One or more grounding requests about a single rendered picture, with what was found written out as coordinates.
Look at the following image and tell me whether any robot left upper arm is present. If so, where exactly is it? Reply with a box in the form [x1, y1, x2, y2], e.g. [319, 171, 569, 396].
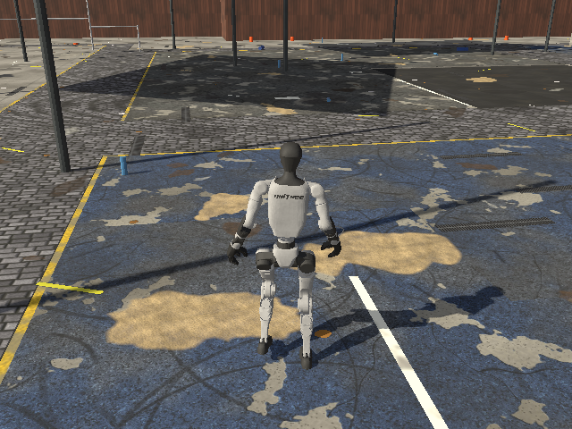
[243, 180, 271, 229]

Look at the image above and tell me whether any left robot thigh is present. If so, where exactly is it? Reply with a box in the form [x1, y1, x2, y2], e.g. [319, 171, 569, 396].
[256, 248, 277, 298]

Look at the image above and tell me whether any right robot hand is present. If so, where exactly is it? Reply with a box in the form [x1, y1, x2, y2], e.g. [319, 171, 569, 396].
[321, 241, 341, 257]

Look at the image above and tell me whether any left robot hand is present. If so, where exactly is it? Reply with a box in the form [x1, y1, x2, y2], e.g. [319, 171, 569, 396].
[227, 243, 248, 265]

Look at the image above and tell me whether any left robot foot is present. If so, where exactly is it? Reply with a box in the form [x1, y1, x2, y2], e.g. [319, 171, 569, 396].
[257, 335, 273, 355]

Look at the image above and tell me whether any left robot forearm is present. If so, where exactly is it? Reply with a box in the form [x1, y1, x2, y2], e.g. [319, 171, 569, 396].
[231, 215, 251, 249]

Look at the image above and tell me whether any robot right upper arm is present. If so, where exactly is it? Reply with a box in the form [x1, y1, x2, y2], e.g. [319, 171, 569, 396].
[308, 181, 332, 231]

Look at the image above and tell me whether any right robot forearm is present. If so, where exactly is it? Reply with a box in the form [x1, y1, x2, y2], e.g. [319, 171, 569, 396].
[324, 217, 340, 245]

